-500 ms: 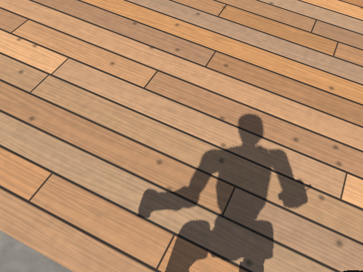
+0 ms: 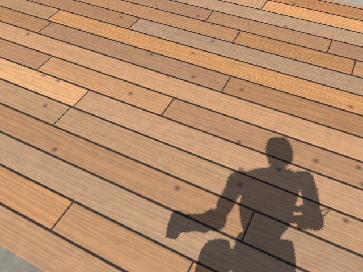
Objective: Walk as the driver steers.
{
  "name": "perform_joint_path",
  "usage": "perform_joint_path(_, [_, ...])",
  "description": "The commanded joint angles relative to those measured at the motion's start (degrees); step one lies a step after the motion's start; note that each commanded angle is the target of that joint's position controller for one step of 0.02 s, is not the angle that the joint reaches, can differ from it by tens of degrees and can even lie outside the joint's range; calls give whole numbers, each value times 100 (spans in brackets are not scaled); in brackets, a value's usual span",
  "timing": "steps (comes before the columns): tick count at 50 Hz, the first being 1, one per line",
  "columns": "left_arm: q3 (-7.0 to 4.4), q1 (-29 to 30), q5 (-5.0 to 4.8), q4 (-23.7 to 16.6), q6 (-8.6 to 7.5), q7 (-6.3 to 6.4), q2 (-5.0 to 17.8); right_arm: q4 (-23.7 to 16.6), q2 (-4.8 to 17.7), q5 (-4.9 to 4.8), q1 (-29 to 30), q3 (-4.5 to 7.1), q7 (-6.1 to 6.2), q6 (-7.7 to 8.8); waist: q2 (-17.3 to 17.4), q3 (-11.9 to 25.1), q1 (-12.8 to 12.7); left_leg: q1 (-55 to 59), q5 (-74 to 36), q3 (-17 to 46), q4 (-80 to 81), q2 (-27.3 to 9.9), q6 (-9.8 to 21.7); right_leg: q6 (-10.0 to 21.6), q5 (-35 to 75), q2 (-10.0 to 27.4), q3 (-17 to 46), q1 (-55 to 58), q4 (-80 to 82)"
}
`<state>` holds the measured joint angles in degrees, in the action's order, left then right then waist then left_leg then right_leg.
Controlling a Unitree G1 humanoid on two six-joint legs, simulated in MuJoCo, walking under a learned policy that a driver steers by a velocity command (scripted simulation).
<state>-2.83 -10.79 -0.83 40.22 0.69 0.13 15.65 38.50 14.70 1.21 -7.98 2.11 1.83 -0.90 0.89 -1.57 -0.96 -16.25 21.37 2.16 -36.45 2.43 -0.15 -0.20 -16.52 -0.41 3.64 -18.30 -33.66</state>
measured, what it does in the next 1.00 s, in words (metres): steps on the spot, turning right: right foot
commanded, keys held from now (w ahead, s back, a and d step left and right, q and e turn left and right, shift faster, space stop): e+shift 0.44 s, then shift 0.26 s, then w+shift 0.30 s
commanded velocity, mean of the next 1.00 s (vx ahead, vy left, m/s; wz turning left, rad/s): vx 0.13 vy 0.00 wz -0.53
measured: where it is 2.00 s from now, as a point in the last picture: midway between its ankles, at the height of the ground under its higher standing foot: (297, 229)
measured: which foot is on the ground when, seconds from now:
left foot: down 0.00-0.58, up 0.60-1.00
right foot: down 0.00-0.12, up 0.14-0.56, down 0.58-1.00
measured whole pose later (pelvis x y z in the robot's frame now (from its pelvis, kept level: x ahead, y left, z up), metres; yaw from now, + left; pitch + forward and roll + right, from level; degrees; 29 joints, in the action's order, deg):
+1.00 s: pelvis +0.04 -0.05 +0.02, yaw -33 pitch +3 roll +0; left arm -3.4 -18.6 1.2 41.6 -2.3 -1.5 16.8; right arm 41.7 16.5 1.8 -10.5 3.1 -3.0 0.7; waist -0.6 3.6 -2.5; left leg -25.3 14.6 -1.9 -37.6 -3.9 -1.0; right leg 2.2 -13.4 -0.5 0.0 -8.2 -18.4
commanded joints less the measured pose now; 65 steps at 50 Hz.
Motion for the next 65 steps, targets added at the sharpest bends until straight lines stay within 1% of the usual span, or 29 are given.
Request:
perform_joint_path(1, [-373,151,-39,-498,-106,94,1160,-527,487,-73,47,270,21,110,-1380,532,84,-793,890,126,-505,204,6,1349,2543,1383,2389,960,1064])
perform_joint_path(5, [-462,789,-227,-762,160,222,1117,-261,521,-173,-626,367,-108,236,-961,885,458,513,-706,198,1374,28,27,777,1939,828,2095,391,608])
perform_joint_path(6, [-395,806,-195,-875,213,217,838,-217,905,-106,-816,486,-97,202,-242,836,414,1298,-1044,872,1806,-782,289,390,751,372,1615,-586,-178])
perform_joint_path(7, [-349,487,-138,-987,197,190,641,-248,1392,51,-557,593,-105,141,1625,508,101,1404,-2161,2474,2108,-2072,1077,-23,-1399,-551,454,-1901,-1295])
perform_joint_path(8, [-489,163,1,-835,144,173,1085,-495,1046,171,-296,482,-108,197,1161,564,40,1182,-2969,2600,1967,-2662,1541,-224,-1909,-66,589,-1921,-2670])
perform_joint_path(10, [-591,-141,-78,-533,209,116,1172,-646,689,66,274,368,-27,223,357,382,-223,1004,-2935,1323,1797,-1997,1215,-404,-1176,154,420,-1930,-3467])
perform_joint_path(12, [-512,-30,-89,-547,254,80,915,-618,726,-27,260,362,87,227,478,261,-73,1163,-3265,555,1750,-1663,1065,-580,-489,326,198,-2245,-3661])
perform_joint_path(16, [-359,565,-125,-919,243,-32,644,-473,918,54,-332,421,194,99,571,361,365,1746,-3636,15,1792,-1793,1286,-767,-219,479,-232,-2408,-2956])
perform_joint_path(25, [-329,808,-56,-1182,392,-182,547,-284,1317,-189,-169,604,-107,115,677,461,326,1502,-3992,-871,1444,-2150,1159,-320,-498,382,-858,-931,-1029])
perform_joint_path(28, [-423,324,-32,-1051,433,-188,637,-175,1263,-407,-11,586,-169,140,645,656,-79,1274,-4076,-1137,538,-2012,736,119,357,48,-963,267,661])
perform_joint_path(29, [-552,-145,13,-914,412,-104,1004,-48,1054,-368,-291,513,-184,182,122,937,-237,578,-3624,-1421,-331,-1647,336,382,1836,97,-588,1479,1190])
perform_joint_path(30, [-662,-544,68,-960,346,40,1637,-330,587,6,-153,315,-193,228,-1475,1339,-236,-1399,541,-1520,-2118,-1053,-168,999,5151,1667,1348,3132,751])
perform_joint_path(31, [-587,-242,210,-1051,191,25,1684,-360,741,44,-167,334,-159,210,-1649,1905,-224,-2069,2079,-640,-3383,-516,-484,2363,5272,2768,2396,2717,893])
perform_joint_path(32, [-453,-215,183,-1005,78,-32,1264,-290,1078,-118,142,420,-133,152,-879,1714,-436,-2030,1876,-156,-3707,-684,-485,2253,4743,2379,1748,2343,1037])
perform_joint_path(34, [-344,341,55,-856,-24,3,939,-199,935,-152,141,387,-23,72,-613,965,-85,-2069,1083,-54,-3094,-806,-408,1561,3450,1634,973,1724,1143])
perform_joint_path(36, [-313,361,-9,-744,-39,59,906,-82,1029,-69,-206,420,-18,35,-706,988,91,-1594,355,-207,-2921,-689,-439,1482,2282,1408,775,1256,1468])
perform_joint_path(39, [-295,37,-26,-581,-190,57,912,-104,885,-220,-118,355,-162,167,-1055,618,-61,-1871,-328,-250,-2143,-701,-275,1431,-1743,1426,1425,1152,2435])
perform_joint_path(41, [-298,-49,45,-511,-327,66,965,-180,844,-228,176,324,-185,299,-933,280,-94,-2019,-583,-130,-1529,-757,-156,1370,-1749,1509,1521,1139,2630])
perform_joint_path(46, [-334,-358,-42,-380,-506,23,1093,-176,653,-259,280,236,-256,522,-832,98,-147,-1832,-906,-146,-543,-751,-88,1302,-1533,1556,1324,1029,2702])
perform_joint_path(47, [-311,-547,301,-238,-412,-123,1084,-85,576,266,138,175,-456,274,-820,216,-120,-1339,-716,-578,-258,-529,-129,1119,-1786,1189,904,807,2757])
perform_joint_path(51, [-318,-426,188,-192,-337,-254,1127,-174,599,54,137,152,-577,200,-842,-113,9,-255,-659,-770,370,-433,68,1051,-1874,1246,831,-30,2576])
perform_joint_path(53, [-282,-221,178,-186,-335,-202,1021,107,669,90,-740,160,-462,316,-310,-54,503,992,-515,-811,829,-342,246,976,-1916,1085,620,-678,1784])
perform_joint_path(54, [-167,32,273,-272,-360,-179,665,469,926,119,-1856,237,-363,408,472,157,1006,2166,156,-144,1183,-706,369,830,-1466,637,188,-1485,292])
perform_joint_path(55, [39,432,272,-631,-439,-169,7,541,1620,243,-2605,354,-290,485,2021,363,1309,2699,2398,2152,2346,-2137,620,552,-1493,-144,-447,-2614,-2129])
perform_joint_path(56, [-8,316,251,-776,-472,-139,248,412,1801,202,-2166,413,-273,480,1412,156,973,2450,3455,4136,2959,-2614,1078,635,-1079,-497,304,-3714,-3115])
perform_joint_path(57, [-67,351,265,-694,-468,-152,497,339,1481,114,-1674,354,-270,469,601,-127,666,2330,2967,3539,2698,-2527,1070,649,-368,-59,584,-4013,-3493])
perform_joint_path(58, [-97,173,294,-557,-479,-213,637,292,1176,56,-1419,269,-289,511,313,25,454,2079,2234,2798,2513,-2158,896,586,81,104,525,-3652,-3366])
perform_joint_path(60, [-110,-161,383,-323,-402,-329,696,277,896,13,-1180,162,-262,591,428,136,168,1590,1530,1863,2783,-1647,727,330,467,360,177,-2995,-3150])
perform_joint_path(65, [-5,708,362,-525,-252,-403,504,723,745,-74,-1908,131,-297,720,271,-510,352,1417,136,939,3395,-1335,1000,69,1321,529,-305,-3368,-2507])
Keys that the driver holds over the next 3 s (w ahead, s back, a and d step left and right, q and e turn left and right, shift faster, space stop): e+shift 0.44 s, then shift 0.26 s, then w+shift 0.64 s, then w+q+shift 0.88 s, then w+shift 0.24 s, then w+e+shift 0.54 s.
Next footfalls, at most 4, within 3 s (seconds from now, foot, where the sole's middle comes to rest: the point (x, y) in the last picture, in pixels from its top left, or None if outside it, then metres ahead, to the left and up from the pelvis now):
0.58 right None -0.02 -0.15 -0.77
1.08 left None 0.19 0.00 -0.77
1.54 right None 0.44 -0.40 -0.77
2.02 left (282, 173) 0.90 -0.37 -0.77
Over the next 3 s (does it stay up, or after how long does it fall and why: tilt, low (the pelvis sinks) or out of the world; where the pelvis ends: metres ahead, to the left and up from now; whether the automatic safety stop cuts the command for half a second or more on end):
stays up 1.61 -0.31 0.00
